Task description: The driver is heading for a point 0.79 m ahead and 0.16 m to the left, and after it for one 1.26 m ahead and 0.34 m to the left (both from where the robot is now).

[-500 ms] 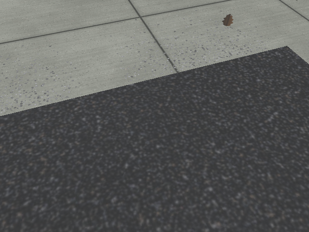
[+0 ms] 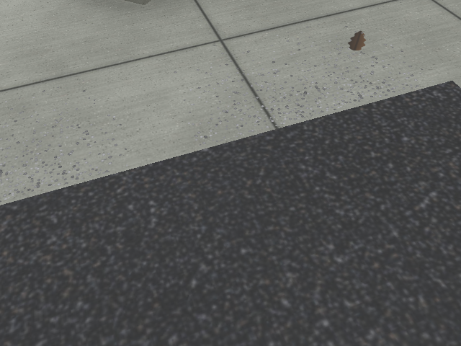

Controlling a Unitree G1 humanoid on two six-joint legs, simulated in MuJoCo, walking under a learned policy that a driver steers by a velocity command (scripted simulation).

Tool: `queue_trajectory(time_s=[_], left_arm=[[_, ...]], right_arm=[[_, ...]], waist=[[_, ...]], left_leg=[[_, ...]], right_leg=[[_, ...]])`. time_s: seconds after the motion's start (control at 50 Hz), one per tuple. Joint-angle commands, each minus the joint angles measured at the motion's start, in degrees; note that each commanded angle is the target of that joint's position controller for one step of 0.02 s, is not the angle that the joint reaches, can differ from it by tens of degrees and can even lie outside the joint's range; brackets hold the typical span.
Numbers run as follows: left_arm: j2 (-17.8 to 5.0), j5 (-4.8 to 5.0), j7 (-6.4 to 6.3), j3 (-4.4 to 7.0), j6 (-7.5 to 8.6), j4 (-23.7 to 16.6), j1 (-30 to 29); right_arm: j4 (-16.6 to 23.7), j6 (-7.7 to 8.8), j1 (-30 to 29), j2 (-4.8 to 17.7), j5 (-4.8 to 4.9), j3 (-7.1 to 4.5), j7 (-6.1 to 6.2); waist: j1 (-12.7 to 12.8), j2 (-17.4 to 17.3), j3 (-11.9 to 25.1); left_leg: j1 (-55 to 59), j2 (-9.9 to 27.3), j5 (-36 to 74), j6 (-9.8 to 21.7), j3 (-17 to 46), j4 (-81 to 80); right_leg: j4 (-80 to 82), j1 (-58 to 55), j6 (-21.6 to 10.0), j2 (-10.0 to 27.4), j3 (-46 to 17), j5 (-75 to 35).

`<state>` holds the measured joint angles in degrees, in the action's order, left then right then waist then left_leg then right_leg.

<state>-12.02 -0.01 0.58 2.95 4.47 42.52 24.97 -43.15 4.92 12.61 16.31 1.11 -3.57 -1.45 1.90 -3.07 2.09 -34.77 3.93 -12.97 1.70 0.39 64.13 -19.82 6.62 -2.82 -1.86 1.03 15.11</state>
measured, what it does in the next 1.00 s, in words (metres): walks ahead: left foot, then right foot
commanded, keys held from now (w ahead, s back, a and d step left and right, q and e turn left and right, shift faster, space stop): w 0.80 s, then w+q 0.20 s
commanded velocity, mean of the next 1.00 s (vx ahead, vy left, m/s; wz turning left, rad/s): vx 0.48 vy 0.00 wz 0.04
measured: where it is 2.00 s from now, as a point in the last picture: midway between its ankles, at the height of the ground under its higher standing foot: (218, 198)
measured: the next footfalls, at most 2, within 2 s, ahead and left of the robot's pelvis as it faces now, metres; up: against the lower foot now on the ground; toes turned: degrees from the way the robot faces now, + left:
left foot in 0.28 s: +0.35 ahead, +0.15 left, +0.00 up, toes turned +2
right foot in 0.84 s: +0.65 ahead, -0.08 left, +0.00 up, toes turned -1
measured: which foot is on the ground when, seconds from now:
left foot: up 0.00-0.26, down 0.28-0.84, up 0.86-1.00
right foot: down 0.00-0.28, up 0.30-0.82, down 0.84-1.00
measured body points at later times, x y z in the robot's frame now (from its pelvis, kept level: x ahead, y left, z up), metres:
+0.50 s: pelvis +0.28 +0.07 +0.00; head +0.31 +0.08 +0.44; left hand +0.41 +0.34 -0.11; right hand +0.36 -0.20 -0.12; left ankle +0.31 +0.15 -0.75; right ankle +0.29 -0.09 -0.66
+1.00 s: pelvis +0.57 +0.01 -0.01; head +0.59 -0.01 +0.44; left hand +0.68 +0.28 -0.10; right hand +0.66 -0.27 -0.14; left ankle +0.51 +0.16 -0.65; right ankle +0.61 -0.08 -0.75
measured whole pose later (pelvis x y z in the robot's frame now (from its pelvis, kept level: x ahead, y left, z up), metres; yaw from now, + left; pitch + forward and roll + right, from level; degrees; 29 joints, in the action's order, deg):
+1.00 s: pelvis +0.57 +0.01 -0.01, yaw +4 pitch +2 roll -1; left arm -14.1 -0.6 1.0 2.5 5.4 42.6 12.9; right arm -48.3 3.4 16.8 17.4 1.8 -2.9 -0.5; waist 0.1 -2.7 -1.0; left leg -28.8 2.9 -18.2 1.2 3.1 67.4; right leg -24.6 16.6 -2.9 -0.8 5.9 9.8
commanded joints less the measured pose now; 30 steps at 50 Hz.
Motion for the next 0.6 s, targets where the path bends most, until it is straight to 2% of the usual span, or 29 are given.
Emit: queue_trajectory(time_s=[0.02, 0.06, 0.1, 0.16, 0.2, 0.24, 0.26, 0.28, 0.3, 0.32, 0.34, 0.36, 0.38, 0.4, 0.42, 0.46, 0.48, 0.54, 0.6], left_arm=[[-7.6, 0.07, -0.46, 1.43, 0.71, -3.0, -0.7], [-8.5, 0.14, -1.13, 1.51, 0.31, -2.1, 0.1], [-10.0, 0.42, -1.5, 1.8, 0.25, -1.2, 1.5], [-11.3, 1.29, -1.5, 2.2, 0.12, 0.3, 2.6], [-11.6, 1.64, -1.53, 2.46, -0.43, 1.1, 2.5], [-12.9, 1.18, -1.68, 2.98, -0.99, 1.3, 1.4], [-13.3, 0.92, -1.74, 3.05, -1.43, 1.3, 0.5], [-12.6, 0.54, -1.96, 2.62, -1.67, 0.9, 0.4], [-8.4, -0.53, -2.09, 1.26, -1.49, -0.7, 3.1], [-2.1, 0.32, -1.51, -0.71, -0.29, -0.1, 10.6], [-8.6, 1.81, -1.21, 0.8, 0.65, 0.0, 4.9], [-11.0, 2.6, -0.99, 1.3, 1.21, -1.9, -2.1], [-10.4, 1.85, -1.3, 1.04, 1.61, -2.7, -5.4], [-10.0, 0.89, -1.48, 1.37, 1.39, -2.8, -6.2], [-9.4, 0.79, -1.43, 1.41, 0.69, -2.4, -4.7], [-7.5, 0.84, -1.54, 1.01, -0.5, -1.9, -3.1], [-7.3, 0.64, -1.6, 0.96, -0.87, -2.2, -4.2], [-7.1, -0.06, -1.64, 0.61, -0.76, -4.1, -10.6], [-6.0, 0.09, -1.0, 0.0, -0.01, -5.2, -16.7]], right_arm=[[4.7, 0.43, -5.8, 0.9, -0.46, 0.3, -0.41], [5.9, 0.68, -10.4, -0.4, -0.54, 1.06, -0.66], [7.0, 1.01, -14.7, -0.7, -0.19, 1.45, -1.19], [8.4, 1.21, -18.0, 0.8, 0.51, 1.17, -1.8], [9.0, 1.28, -18.4, 1.9, 0.49, 0.8, -2.21], [8.5, 1.21, -14.4, 4.0, 0.19, -0.15, -2.05], [7.0, 1.02, -8.0, 5.9, 0.03, -1.21, -1.57], [4.2, 0.65, 2.0, 8.6, -0.18, -2.45, -0.82], [2.6, 0.29, 11.5, 13.3, -1.44, -3.4, 0.04], [1.4, 0.64, 13.2, 14.6, -1.46, -3.31, -0.81], [1.8, 0.61, 10.4, 9.0, -0.7, -2.06, -0.65], [2.0, 0.41, 6.3, 6.9, -0.35, -1.4, -0.31], [2.4, 0.36, 2.3, 6.4, -0.75, -1.07, -0.24], [2.5, 0.66, 0.1, 5.4, -1.56, -0.86, -0.47], [2.3, 1.07, -1.0, 4.3, -2.18, -0.56, -0.54], [1.3, 1.93, -0.8, 4.1, -1.58, -0.58, -0.63], [0.6, 2.16, -0.5, 4.5, -1.27, -0.68, -0.54], [-0.7, 1.99, 1.7, 6.5, -1.12, -1.09, 0.2], [-1.6, 1.31, 4.1, 7.6, -0.61, -1.14, 0.66]], waist=[[-0.3, 6.5, -6.4], [0.8, 6.9, -6.8], [2.0, 7.5, -7.2], [2.2, 8.1, -8.7], [1.2, 8.1, -8.7], [-1.6, 9.5, -5.0], [-5.4, 10.0, -0.4], [-9.7, 9.4, 6.2], [-10.8, -0.8, 16.0], [-6.5, -16.3, 24.4], [-8.2, -9.9, 18.4], [-7.7, -5.3, 9.2], [-5.5, 1.0, 5.1], [-3.5, 1.1, 2.3], [-1.5, -0.5, 2.1], [-0.1, -1.5, 1.1], [0.2, -1.0, -0.3], [-1.2, 0.8, -3.0], [-3.6, 1.3, -3.8]], left_leg=[[-13.4, 2.6, 6.9, -2.0, 0.4, -6.7], [-10.0, 1.5, 12.7, -2.8, -0.8, -16.0], [-5.3, 0.0, 17.1, -2.9, -2.1, -24.0], [-3.2, -0.7, 17.7, -1.5, -1.0, -30.4], [-2.9, -1.1, 14.4, 0.4, -0.7, -32.9], [3.7, -3.5, 10.0, 2.8, -2.4, -33.6], [12.5, -5.5, 9.1, 4.5, -4.2, -34.1], [27.9, -4.6, 10.4, 6.2, -3.3, -33.1], [49.0, 8.8, 7.3, 10.9, 14.3, -32.3], [60.5, 18.7, -7.2, 18.2, 42.9, -43.3], [56.2, 16.4, -13.8, 15.5, 42.2, -47.2], [46.7, 14.7, -10.5, 13.1, 31.8, -47.7], [37.1, 12.7, -4.3, 11.9, 25.6, -48.6], [30.1, 10.5, 1.9, 11.7, 21.0, -50.0], [25.9, 9.1, 4.1, 11.8, 18.1, -51.7], [22.0, 8.2, 5.9, 13.2, 14.7, -54.7], [20.6, 8.2, 7.0, 13.6, 13.1, -55.8], [21.5, 7.8, 11.2, 13.7, 9.7, -57.4], [23.6, 6.0, 14.1, 11.5, 5.6, -57.1]], right_leg=[[12.8, -3.6, -9.6, 13.3, -12.1, -10.3], [12.9, -1.8, -8.6, 11.9, -8.3, -13.9], [13.5, -0.5, -8.1, 11.7, -6.4, -13.9], [13.0, -3.8, -7.7, 14.2, -6.5, -14.0], [10.5, -8.3, -6.9, 16.1, -6.5, -19.0], [4.0, -11.3, -5.4, 16.3, -5.6, -35.5], [-4.2, -11.0, -4.3, 14.6, -3.9, -45.9], [-16.7, -4.6, -2.4, 12.0, -2.0, -46.5], [-37.8, 12.5, 0.1, 6.9, 0.0, -24.7], [-54.0, 28.4, 2.5, -2.7, -7.0, 17.4], [-59.7, 35.0, 2.0, 0.8, -10.5, 15.5], [-58.9, 37.2, 1.5, 3.7, -7.8, 10.1], [-55.6, 34.6, 1.2, 6.6, -6.3, 4.8], [-52.6, 31.9, 1.1, 8.5, -6.1, 2.0], [-51.3, 28.4, 1.0, 9.8, -6.7, 0.4], [-48.6, 27.0, 1.6, 10.5, -6.1, -0.6], [-46.6, 28.2, 2.0, 10.9, -5.9, -1.5], [-37.5, 33.3, 3.5, 11.5, -5.4, -9.7], [-25.4, 32.4, 3.3, 10.1, -3.8, -18.7]])
Over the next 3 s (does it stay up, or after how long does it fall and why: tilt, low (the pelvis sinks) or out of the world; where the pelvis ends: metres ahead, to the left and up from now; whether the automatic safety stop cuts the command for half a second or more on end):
stays up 1.26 0.29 -0.01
